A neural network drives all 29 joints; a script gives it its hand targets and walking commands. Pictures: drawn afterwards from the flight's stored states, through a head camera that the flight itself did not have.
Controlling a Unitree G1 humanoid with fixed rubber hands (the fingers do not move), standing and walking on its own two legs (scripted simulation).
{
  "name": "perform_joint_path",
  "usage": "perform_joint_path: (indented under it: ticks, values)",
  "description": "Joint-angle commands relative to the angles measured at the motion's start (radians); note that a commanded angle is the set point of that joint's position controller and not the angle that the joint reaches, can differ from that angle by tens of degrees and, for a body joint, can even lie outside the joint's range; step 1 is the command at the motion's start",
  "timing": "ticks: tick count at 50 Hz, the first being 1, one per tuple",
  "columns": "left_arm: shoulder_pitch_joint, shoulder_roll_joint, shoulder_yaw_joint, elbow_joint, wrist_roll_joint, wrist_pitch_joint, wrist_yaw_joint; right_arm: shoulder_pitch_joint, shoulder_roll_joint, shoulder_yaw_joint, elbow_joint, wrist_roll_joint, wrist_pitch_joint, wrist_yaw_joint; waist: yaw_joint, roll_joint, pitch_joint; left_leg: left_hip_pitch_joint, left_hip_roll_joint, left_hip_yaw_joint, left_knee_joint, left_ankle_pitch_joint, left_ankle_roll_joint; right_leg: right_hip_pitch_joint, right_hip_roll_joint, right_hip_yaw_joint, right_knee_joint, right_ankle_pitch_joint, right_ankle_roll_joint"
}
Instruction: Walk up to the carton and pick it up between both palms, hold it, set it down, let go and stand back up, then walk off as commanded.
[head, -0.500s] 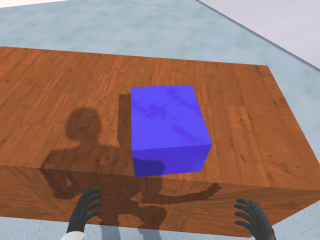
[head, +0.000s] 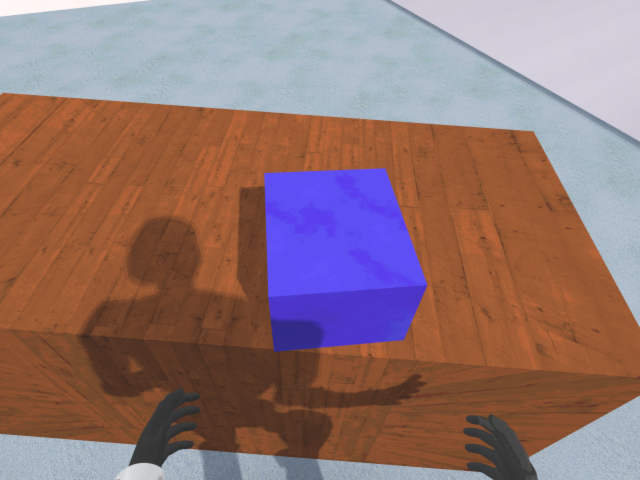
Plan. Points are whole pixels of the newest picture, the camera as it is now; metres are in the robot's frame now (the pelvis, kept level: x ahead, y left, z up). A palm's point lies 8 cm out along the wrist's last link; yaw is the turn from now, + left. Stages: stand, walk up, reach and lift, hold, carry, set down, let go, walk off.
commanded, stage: set down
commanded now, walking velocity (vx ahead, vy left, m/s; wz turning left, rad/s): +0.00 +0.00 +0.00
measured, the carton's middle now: (332, 255) +0.45 +0.03 -0.02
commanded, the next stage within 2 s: let go in 0.22 s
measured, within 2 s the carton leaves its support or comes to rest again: neither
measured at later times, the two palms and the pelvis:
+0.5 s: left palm (144, 457) +0.14 +0.24 -0.08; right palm out of the picture +0.14 -0.21 -0.09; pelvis +0.00 +0.01 +0.00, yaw +0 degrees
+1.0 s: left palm out of the picture +0.09 +0.29 -0.12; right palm out of the picture +0.09 -0.28 -0.11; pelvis +0.01 +0.01 -0.01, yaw +1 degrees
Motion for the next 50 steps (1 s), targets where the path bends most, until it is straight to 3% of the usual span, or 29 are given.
perform_joint_path:
  ticks: [1, 23, 35, 36, 38, 43, 50]
  values:
    - [-0.096, 0.108, 0.045, -0.176, 0.004, -0.042, 0.000, -0.080, -0.132, -0.063, -0.153, -0.011, -0.044, -0.010, -0.004, 0.015, -0.044, 0.072, -0.027, 0.028, -0.014, 0.273, -0.032, -0.129, -0.019, -0.007, -0.086, 0.157, -0.006]
    - [-0.181, 0.129, 0.064, -0.014, 0.036, -0.001, -0.035, -0.162, -0.122, -0.073, 0.035, -0.080, -0.062, -0.027, -0.024, 0.032, -0.067, 0.061, -0.018, 0.027, 0.016, 0.287, -0.046, -0.094, 0.003, -0.025, -0.056, 0.200, -0.003]
    - [-0.220, 0.140, 0.079, 0.019, 0.044, 0.002, -0.052, -0.194, -0.127, -0.076, 0.104, -0.091, -0.094, -0.040, -0.032, 0.045, -0.095, 0.088, -0.023, 0.026, 0.041, 0.342, -0.055, -0.086, 0.011, -0.032, -0.042, 0.267, 0.001]
    - [-0.119, 0.302, 0.138, 0.214, 0.080, -0.052, -0.041, -0.114, -0.303, -0.102, 0.201, -0.111, 0.005, -0.077, -0.038, -0.001, -0.133, -0.036, 0.087, -0.065, 0.092, 0.489, 0.025, -0.112, -0.104, 0.030, 0.093, 0.313, -0.015]
    - [-0.096, 0.259, 0.122, 0.256, 0.061, -0.088, -0.048, -0.104, -0.289, -0.099, 0.213, -0.110, 0.061, -0.089, -0.050, 0.003, -0.182, 0.005, 0.106, -0.077, 0.110, 0.533, 0.057, -0.061, -0.116, 0.030, 0.104, 0.359, -0.007]
    - [-0.164, 0.283, 0.117, 0.380, 0.068, -0.120, -0.063, -0.144, -0.277, -0.078, 0.275, -0.106, 0.088, -0.080, -0.061, 0.015, -0.096, -0.048, 0.089, -0.083, 0.094, 0.376, 0.054, -0.107, -0.134, 0.047, 0.051, 0.297, -0.008]
    - [-0.187, 0.322, 0.109, 0.541, 0.065, -0.141, -0.069, -0.169, -0.314, -0.067, 0.370, -0.107, 0.106, -0.078, -0.067, 0.029, -0.052, -0.054, 0.095, -0.107, 0.050, 0.330, 0.052, -0.091, -0.142, 0.052, 0.010, 0.275, -0.015]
